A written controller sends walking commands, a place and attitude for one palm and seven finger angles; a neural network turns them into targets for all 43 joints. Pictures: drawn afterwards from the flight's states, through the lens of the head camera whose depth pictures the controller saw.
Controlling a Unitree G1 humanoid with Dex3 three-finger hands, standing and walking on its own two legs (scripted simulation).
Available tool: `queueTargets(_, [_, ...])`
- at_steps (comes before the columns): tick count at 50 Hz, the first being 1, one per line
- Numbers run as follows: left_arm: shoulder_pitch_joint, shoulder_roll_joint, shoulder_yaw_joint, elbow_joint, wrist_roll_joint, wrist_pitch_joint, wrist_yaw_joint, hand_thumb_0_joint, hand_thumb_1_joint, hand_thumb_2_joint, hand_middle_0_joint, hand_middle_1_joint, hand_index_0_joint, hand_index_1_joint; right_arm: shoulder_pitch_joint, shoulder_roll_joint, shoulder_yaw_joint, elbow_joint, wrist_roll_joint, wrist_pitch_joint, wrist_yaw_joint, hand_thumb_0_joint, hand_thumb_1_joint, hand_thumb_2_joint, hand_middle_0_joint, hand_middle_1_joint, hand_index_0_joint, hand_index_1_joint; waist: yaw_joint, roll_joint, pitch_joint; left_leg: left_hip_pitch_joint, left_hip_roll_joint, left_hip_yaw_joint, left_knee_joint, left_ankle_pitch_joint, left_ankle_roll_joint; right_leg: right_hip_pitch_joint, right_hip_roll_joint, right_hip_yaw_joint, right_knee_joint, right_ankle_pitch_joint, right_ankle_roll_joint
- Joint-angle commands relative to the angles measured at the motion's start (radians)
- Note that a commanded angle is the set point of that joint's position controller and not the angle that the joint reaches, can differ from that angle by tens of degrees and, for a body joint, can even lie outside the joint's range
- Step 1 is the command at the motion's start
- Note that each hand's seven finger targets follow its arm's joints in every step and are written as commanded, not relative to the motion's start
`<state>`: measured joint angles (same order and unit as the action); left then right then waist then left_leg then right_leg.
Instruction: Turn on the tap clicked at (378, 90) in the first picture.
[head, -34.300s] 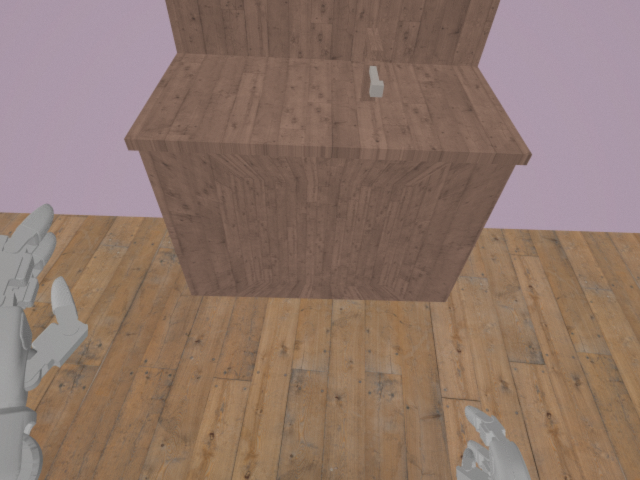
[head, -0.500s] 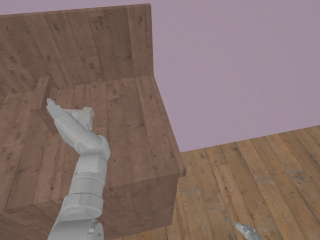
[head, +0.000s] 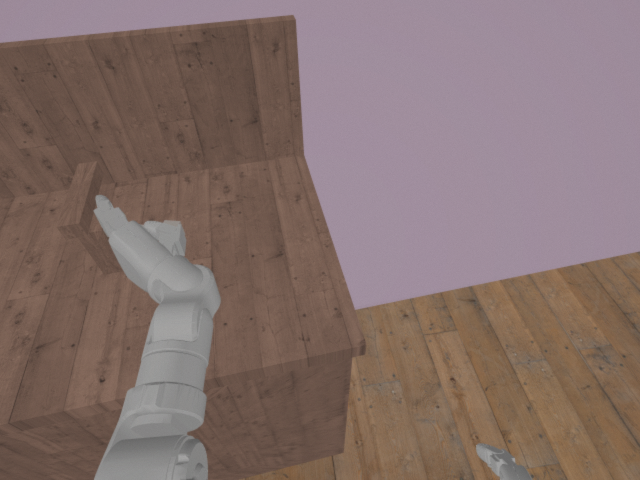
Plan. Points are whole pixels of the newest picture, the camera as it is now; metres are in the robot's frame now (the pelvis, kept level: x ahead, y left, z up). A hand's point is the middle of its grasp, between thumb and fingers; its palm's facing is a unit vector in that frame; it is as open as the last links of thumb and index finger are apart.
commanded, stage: lift the hand up off the lever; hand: left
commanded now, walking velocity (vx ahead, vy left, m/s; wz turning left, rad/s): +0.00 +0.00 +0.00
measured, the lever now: (171, 233) +0.43 +0.26 +0.07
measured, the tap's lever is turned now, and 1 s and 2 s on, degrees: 71 71 71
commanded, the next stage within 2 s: draw the hand back beside the body in 0.86 s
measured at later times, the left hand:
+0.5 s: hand (163, 228) +0.37 +0.23 +0.13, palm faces +0.81 -0.59 -0.06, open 7.8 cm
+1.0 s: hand (154, 231) +0.36 +0.23 +0.14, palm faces +0.78 -0.62 -0.07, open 7.8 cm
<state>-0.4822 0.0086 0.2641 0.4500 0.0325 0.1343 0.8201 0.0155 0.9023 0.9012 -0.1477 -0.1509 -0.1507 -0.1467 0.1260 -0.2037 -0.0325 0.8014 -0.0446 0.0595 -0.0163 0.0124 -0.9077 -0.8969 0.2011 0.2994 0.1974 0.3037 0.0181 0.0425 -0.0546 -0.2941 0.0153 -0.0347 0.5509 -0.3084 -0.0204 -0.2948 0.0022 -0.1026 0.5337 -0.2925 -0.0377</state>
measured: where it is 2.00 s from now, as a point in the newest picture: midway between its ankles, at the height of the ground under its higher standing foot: outside the picture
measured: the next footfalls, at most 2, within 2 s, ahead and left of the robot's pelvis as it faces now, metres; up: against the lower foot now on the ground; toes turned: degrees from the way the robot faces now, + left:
none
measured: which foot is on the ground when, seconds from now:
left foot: down 0.00-1.00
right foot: down 0.00-1.00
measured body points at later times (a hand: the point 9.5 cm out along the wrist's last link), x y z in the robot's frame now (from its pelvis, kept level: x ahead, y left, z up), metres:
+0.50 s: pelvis +0.00 +0.00 +0.00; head -0.01 -0.02 +0.45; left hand +0.33 +0.25 +0.14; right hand +0.18 -0.22 -0.11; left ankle -0.02 +0.13 -0.73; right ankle -0.01 -0.09 -0.73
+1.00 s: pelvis -0.01 +0.00 +0.01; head -0.01 -0.01 +0.46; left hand +0.31 +0.26 +0.15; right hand +0.19 -0.21 -0.10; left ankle -0.02 +0.13 -0.73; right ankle -0.01 -0.09 -0.73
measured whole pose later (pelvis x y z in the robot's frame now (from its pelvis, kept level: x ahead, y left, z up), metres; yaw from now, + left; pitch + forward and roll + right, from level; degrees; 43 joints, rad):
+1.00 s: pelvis -0.01 +0.00 +0.01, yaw +0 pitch -1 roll +0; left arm -0.41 0.03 0.21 0.24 0.01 0.29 0.75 0.02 0.90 0.90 -0.15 -0.15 -0.15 -0.15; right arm 0.06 -0.19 -0.01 0.80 -0.02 0.04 -0.03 0.01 -0.91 -0.90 0.20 0.30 0.20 0.30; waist 0.06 0.04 -0.02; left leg -0.19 0.01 -0.03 0.47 -0.27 -0.02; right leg -0.19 0.00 -0.10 0.47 -0.26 -0.03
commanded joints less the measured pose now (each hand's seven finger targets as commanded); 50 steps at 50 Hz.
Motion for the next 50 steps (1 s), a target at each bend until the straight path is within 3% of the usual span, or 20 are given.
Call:
queueTargets(1, [-0.347, 0.176, 0.006, -0.299, 0.037, -0.05, 0.0, 0.0, 0.9, 0.9, -0.15, -0.15, -0.15, -0.15, -0.119, -0.107, -0.033, -0.154, 0.005, -0.04, -0.008, 0.0, -0.9, -0.9, 0.2, 0.3, 0.2, 0.3, 0.017, -0.067, -0.328, 0.067, -0.014, 0.039, -0.035, 0.402, 0.018, 0.225, -0.028, 0.035, -0.046, 0.406, 0.009])
queueTargets(5, [-0.306, 0.178, 0.001, -0.312, 0.029, -0.018, -0.016, 0.0, 0.9, 0.9, -0.15, -0.15, -0.15, -0.15, -0.135, -0.112, -0.034, -0.148, 0.01, -0.04, -0.011, 0.0, -0.9, -0.9, 0.2, 0.3, 0.2, 0.3, 0.019, -0.063, -0.277, 0.074, -0.01, 0.035, -0.047, 0.393, 0.018, 0.216, -0.024, 0.033, -0.065, 0.386, 0.007])
queueTargets(6, [-0.331, 0.133, -0.044, -0.326, 0.024, -0.015, -0.023, 0.0, 0.9, 0.9, -0.15, -0.15, -0.15, -0.15, -0.145, -0.107, -0.028, -0.154, 0.014, -0.043, -0.01, 0.0, -0.9, -0.9, 0.2, 0.3, 0.2, 0.3, 0.007, -0.061, -0.266, 0.079, -0.012, 0.038, -0.053, 0.372, 0.021, 0.202, -0.028, 0.032, -0.07, 0.358, 0.009])
queueTargets(8, [-0.364, 0.132, -0.05, -0.32, 0.021, -0.009, -0.027, 0.0, 0.9, 0.9, -0.15, -0.15, -0.15, -0.15, -0.153, -0.106, -0.025, -0.146, 0.016, -0.052, -0.014, 0.0, -0.9, -0.9, 0.2, 0.3, 0.2, 0.3, 0.002, -0.069, -0.24, 0.08, -0.014, 0.033, -0.06, 0.333, 0.024, 0.185, -0.027, 0.035, -0.087, 0.311, 0.011])
queueTargets(10, [-0.352, 0.165, -0.022, -0.328, 0.018, -0.003, -0.027, 0.0, 0.9, 0.9, -0.15, -0.15, -0.15, -0.15, -0.163, -0.111, -0.028, -0.138, 0.014, -0.056, -0.02, 0.0, -0.9, -0.9, 0.2, 0.3, 0.2, 0.3, 0.011, -0.055, -0.23, 0.086, -0.014, 0.031, -0.069, 0.316, 0.022, 0.185, -0.023, 0.036, -0.102, 0.276, 0.009])
queueTargets(16, [-0.383, 0.124, -0.067, -0.341, 0.015, 0.013, -0.033, 0.0, 0.9, 0.9, -0.15, -0.15, -0.15, -0.15, -0.179, -0.104, -0.019, -0.138, 0.017, -0.065, -0.02, 0.0, -0.9, -0.9, 0.2, 0.3, 0.2, 0.3, 0.004, -0.047, -0.239, 0.107, -0.016, 0.031, -0.079, 0.308, 0.02, 0.184, -0.029, 0.037, -0.109, 0.263, 0.01])
queueTargets(20, [-0.39, 0.184, -0.011, -0.295, 0.011, 0.03, -0.033, 0.0, 0.9, 0.9, -0.15, -0.15, -0.15, -0.15, -0.192, -0.106, -0.018, -0.127, 0.021, -0.061, -0.03, 0.0, -0.9, -0.9, 0.2, 0.3, 0.2, 0.3, 0.016, -0.073, -0.2, 0.087, -0.015, 0.023, -0.102, 0.232, 0.022, 0.182, -0.027, 0.042, -0.144, 0.167, 0.012])
queueTargets(24, [-0.436, 0.161, -0.038, -0.336, 0.02, 0.028, -0.031, 0.0, 0.9, 0.9, -0.15, -0.15, -0.15, -0.15, -0.196, -0.099, -0.013, -0.14, 0.017, -0.065, -0.025, 0.0, -0.9, -0.9, 0.2, 0.3, 0.2, 0.3, 0.015, -0.039, -0.251, 0.111, -0.016, 0.032, -0.094, 0.284, 0.023, 0.201, -0.032, 0.044, -0.128, 0.232, 0.011])
queueTargets(25, [-0.392, 0.206, 0.007, -0.315, 0.021, 0.034, -0.031, 0.0, 0.9, 0.9, -0.15, -0.15, -0.15, -0.15, -0.19, -0.104, -0.018, -0.133, 0.016, -0.06, -0.026, 0.0, -0.9, -0.9, 0.2, 0.3, 0.2, 0.3, 0.026, -0.035, -0.238, 0.11, -0.012, 0.027, -0.1, 0.291, 0.018, 0.207, -0.026, 0.041, -0.132, 0.229, 0.008])
queueTargets(29, [-0.377, 0.157, -0.037, -0.369, 0.011, 0.042, -0.042, 0.0, 0.9, 0.9, -0.15, -0.15, -0.15, -0.15, -0.186, -0.102, -0.019, -0.153, 0.02, -0.062, -0.02, 0.0, -0.9, -0.9, 0.2, 0.3, 0.2, 0.3, 0.023, -0.041, -0.279, 0.136, -0.012, 0.032, -0.091, 0.374, 0.018, 0.236, -0.028, 0.034, -0.106, 0.335, 0.006])
queueTargets(30, [-0.336, 0.185, -0.012, -0.371, 0.007, 0.049, -0.046, 0.0, 0.9, 0.9, -0.15, -0.15, -0.15, -0.15, -0.184, -0.109, -0.023, -0.15, 0.019, -0.057, -0.021, 0.0, -0.9, -0.9, 0.2, 0.3, 0.2, 0.3, 0.031, -0.036, -0.272, 0.144, -0.009, 0.029, -0.094, 0.404, 0.012, 0.246, -0.024, 0.03, -0.103, 0.354, 0.002])
queueTargets(31, [-0.324, 0.14, -0.048, -0.398, -0.001, 0.055, -0.051, 0.0, 0.9, 0.9, -0.15, -0.15, -0.15, -0.15, -0.185, -0.104, -0.019, -0.162, 0.023, -0.057, -0.016, 0.0, -0.9, -0.9, 0.2, 0.3, 0.2, 0.3, 0.028, -0.037, -0.28, 0.156, -0.01, 0.034, -0.091, 0.433, 0.012, 0.249, -0.026, 0.028, -0.096, 0.388, 0.005])
queueTargets(33, [-0.319, 0.13, -0.062, -0.43, -0.006, 0.069, -0.058, 0.0, 0.9, 0.9, -0.15, -0.15, -0.15, -0.15, -0.188, -0.104, -0.022, -0.161, 0.026, -0.058, -0.015, 0.0, -0.9, -0.9, 0.2, 0.3, 0.2, 0.3, 0.025, -0.042, -0.276, 0.164, -0.007, 0.033, -0.087, 0.462, 0.008, 0.253, -0.026, 0.026, -0.093, 0.416, 0.004])
queueTargets(37, [-0.29, 0.146, -0.041, -0.443, -0.023, 0.093, -0.063, 0.0, 0.9, 0.9, -0.15, -0.15, -0.15, -0.15, -0.203, -0.106, -0.018, -0.163, 0.032, -0.055, -0.019, 0.0, -0.9, -0.9, 0.2, 0.3, 0.2, 0.3, 0.033, -0.092, -0.244, 0.153, -0.011, 0.032, -0.101, 0.439, 0.011, 0.257, -0.027, 0.024, -0.107, 0.4, 0.009])
queueTargets(40, [-0.329, 0.163, -0.041, -0.463, -0.009, 0.095, -0.057, 0.0, 0.9, 0.9, -0.15, -0.15, -0.15, -0.15, -0.213, -0.105, -0.017, -0.147, 0.029, -0.058, -0.021, 0.0, -0.9, -0.9, 0.2, 0.3, 0.2, 0.3, 0.033, -0.038, -0.223, 0.162, -0.009, 0.026, -0.109, 0.419, -0.001, 0.233, -0.022, 0.024, -0.117, 0.342, 0.003])
queueTargets(41, [-0.331, 0.136, -0.061, -0.467, -0.006, 0.091, -0.054, 0.0, 0.9, 0.9, -0.15, -0.15, -0.15, -0.15, -0.213, -0.101, -0.014, -0.151, 0.028, -0.062, -0.017, 0.0, -0.9, -0.9, 0.2, 0.3, 0.2, 0.3, 0.031, -0.047, -0.238, 0.166, -0.011, 0.029, -0.108, 0.417, 0.0, 0.231, -0.023, 0.023, -0.114, 0.336, 0.005])
queueTargets(45, [-0.346, 0.183, -0.031, -0.444, 0.004, 0.084, -0.047, 0.0, 0.9, 0.9, -0.15, -0.15, -0.15, -0.15, -0.216, -0.106, -0.015, -0.135, 0.024, -0.063, -0.021, 0.0, -0.9, -0.9, 0.2, 0.3, 0.2, 0.3, 0.031, -0.036, -0.23, 0.157, -0.012, 0.025, -0.108, 0.375, 0.002, 0.22, -0.02, 0.028, -0.124, 0.286, 0.004])
queueTargets(48, [-0.374, 0.126, -0.08, -0.441, 0.005, 0.08, -0.048, 0.0, 0.9, 0.9, -0.15, -0.15, -0.15, -0.15, -0.221, -0.098, -0.013, -0.139, 0.025, -0.071, -0.019, 0.0, -0.9, -0.9, 0.2, 0.3, 0.2, 0.3, 0.021, -0.038, -0.24, 0.158, -0.011, 0.025, -0.107, 0.358, 0.004, 0.211, -0.023, 0.028, -0.124, 0.27, 0.005])
queueTargets(49, [-0.303, 0.105, -0.248, -0.496, 0.057, 0.069, -0.201, 0.0, 0.9, 0.9, -0.151, -0.153, -0.151, -0.153, -0.162, -0.127, -0.012, -0.144, 0.026, -0.046, -0.035, 0.0, -0.9, -0.9, 0.2, 0.3, 0.2, 0.3, -0.035, -0.077, -0.242, 0.199, -0.012, 0.036, -0.097, 0.392, 0.029, 0.209, -0.017, 0.058, -0.078, 0.375, 0.0])
queueTargets(50, [-0.261, 0.2, -0.141, -0.519, 0.029, 0.063, -0.271, 0.0, 0.9, 0.9, -0.152, -0.156, -0.152, -0.156, -0.157, -0.127, -0.02, -0.171, 0.039, -0.03, -0.05, 0.0, -0.9, -0.9, 0.2, 0.3, 0.2, 0.3, -0.009, -0.035, -0.274, 0.214, -0.009, 0.04, -0.101, 0.41, 0.036, 0.24, -0.014, 0.06, -0.087, 0.41, -0.006])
